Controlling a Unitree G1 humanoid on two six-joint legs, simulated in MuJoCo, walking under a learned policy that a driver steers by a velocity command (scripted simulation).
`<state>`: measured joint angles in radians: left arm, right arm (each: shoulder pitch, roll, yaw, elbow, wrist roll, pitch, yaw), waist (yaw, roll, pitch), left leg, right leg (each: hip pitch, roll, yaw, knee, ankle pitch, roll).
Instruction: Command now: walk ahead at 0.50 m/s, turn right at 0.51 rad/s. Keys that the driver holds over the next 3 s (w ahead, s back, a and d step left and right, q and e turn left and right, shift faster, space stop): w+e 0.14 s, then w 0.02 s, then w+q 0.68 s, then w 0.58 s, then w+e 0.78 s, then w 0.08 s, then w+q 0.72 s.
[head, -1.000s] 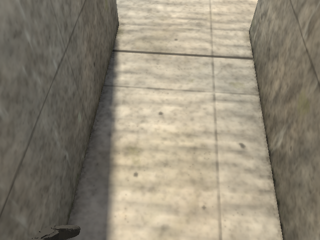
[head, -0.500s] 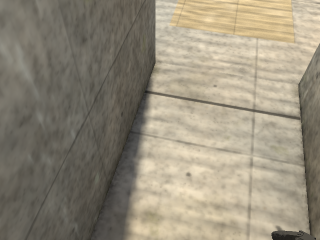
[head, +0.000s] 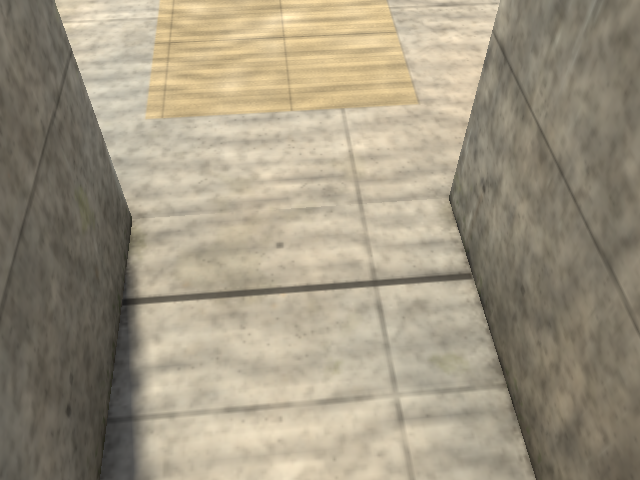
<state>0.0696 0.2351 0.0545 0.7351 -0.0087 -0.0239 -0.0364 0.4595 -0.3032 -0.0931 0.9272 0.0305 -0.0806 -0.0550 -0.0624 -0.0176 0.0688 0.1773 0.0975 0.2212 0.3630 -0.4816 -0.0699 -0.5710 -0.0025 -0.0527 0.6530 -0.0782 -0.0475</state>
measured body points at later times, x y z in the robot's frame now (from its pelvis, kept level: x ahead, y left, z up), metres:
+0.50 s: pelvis +0.33 -0.04 +0.02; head +0.36 -0.07 +0.46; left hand +0.35 +0.26 -0.09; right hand +0.50 -0.28 -0.11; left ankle +0.55 +0.08 -0.68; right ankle +0.15 -0.09 -0.71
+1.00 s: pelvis +0.68 -0.07 +0.01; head +0.71 -0.09 +0.46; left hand +0.84 +0.22 -0.06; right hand +0.74 -0.35 -0.12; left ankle +0.54 +0.05 -0.71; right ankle +0.83 -0.18 -0.72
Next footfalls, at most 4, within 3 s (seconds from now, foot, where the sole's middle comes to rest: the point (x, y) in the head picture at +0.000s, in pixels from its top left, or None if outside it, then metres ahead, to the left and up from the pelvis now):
0.02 right None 0.19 -0.09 -0.75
0.56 left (291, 421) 0.58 0.05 -0.75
0.98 right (379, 298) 0.87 -0.17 -0.75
1.52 left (222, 231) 1.10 0.21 -0.75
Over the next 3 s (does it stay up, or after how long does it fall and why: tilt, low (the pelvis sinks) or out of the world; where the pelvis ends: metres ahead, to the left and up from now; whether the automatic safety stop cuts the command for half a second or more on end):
stays up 1.83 0.03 0.03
